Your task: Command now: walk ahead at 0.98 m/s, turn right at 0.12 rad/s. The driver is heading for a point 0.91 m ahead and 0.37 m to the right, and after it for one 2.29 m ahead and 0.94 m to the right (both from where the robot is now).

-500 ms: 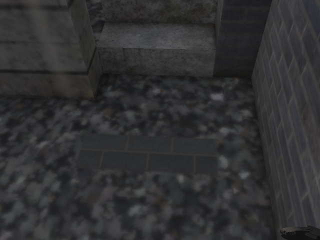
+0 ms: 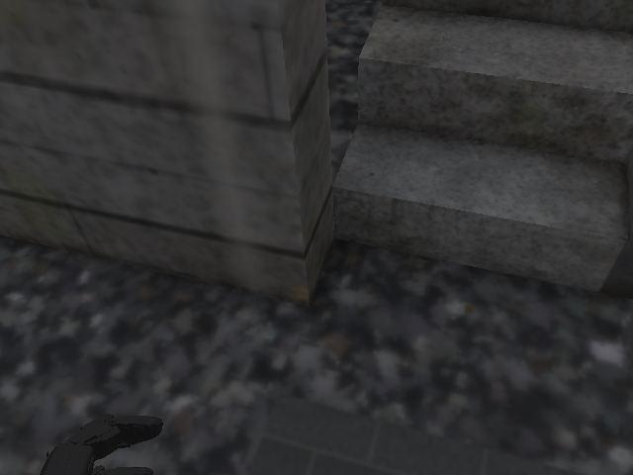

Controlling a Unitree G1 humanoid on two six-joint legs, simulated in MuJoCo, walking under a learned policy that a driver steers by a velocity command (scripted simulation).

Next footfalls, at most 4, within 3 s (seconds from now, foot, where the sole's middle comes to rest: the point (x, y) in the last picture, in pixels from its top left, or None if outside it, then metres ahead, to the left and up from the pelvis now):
0.02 right None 0.23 -0.07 -0.75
0.44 left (291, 411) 0.62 0.06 -0.75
0.86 right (432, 341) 0.75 -0.27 -0.75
1.32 left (422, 297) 0.87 -0.27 -0.75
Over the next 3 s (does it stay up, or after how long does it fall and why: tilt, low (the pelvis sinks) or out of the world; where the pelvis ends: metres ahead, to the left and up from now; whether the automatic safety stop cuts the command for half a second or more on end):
stays up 1.37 -0.43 0.42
